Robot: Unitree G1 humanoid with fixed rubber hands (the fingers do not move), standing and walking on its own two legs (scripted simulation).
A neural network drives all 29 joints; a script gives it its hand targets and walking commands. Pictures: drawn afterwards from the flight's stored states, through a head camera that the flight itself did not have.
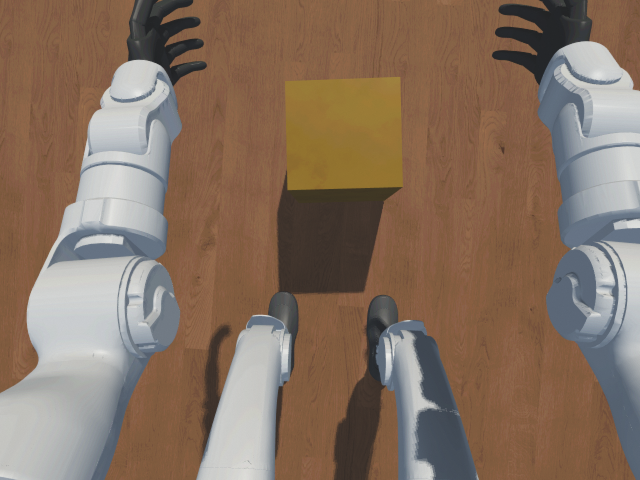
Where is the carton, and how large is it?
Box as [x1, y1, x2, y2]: [285, 77, 402, 202]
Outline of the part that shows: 399,77 285,81 287,189 299,202 384,200 402,186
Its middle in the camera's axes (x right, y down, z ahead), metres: +0.05 -0.19 +0.83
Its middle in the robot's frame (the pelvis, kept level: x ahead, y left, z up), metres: +0.56 +0.00 -0.53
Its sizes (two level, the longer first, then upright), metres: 0.210 0.200 0.250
